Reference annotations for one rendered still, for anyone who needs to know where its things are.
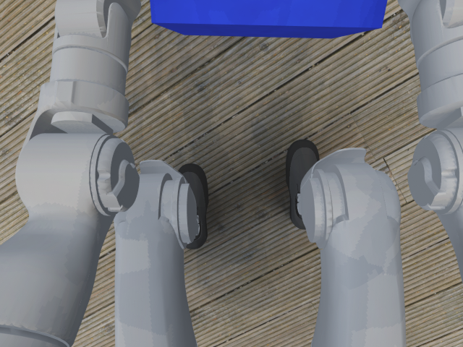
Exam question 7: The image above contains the right robot upper arm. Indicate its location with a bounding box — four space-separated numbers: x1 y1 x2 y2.
407 127 463 283

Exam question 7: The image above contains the robot right forearm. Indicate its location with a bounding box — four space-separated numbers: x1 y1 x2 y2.
398 0 463 130

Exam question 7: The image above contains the robot left thigh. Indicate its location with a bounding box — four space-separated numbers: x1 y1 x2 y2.
115 173 198 347

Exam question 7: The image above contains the left robot foot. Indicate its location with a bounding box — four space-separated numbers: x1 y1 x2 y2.
178 163 208 249

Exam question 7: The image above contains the left robot upper arm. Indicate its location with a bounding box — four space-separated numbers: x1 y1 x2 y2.
0 133 140 347

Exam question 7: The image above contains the carton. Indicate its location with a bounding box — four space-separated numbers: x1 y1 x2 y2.
150 0 388 38

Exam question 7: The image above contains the robot left forearm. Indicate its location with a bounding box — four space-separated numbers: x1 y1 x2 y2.
15 0 141 200

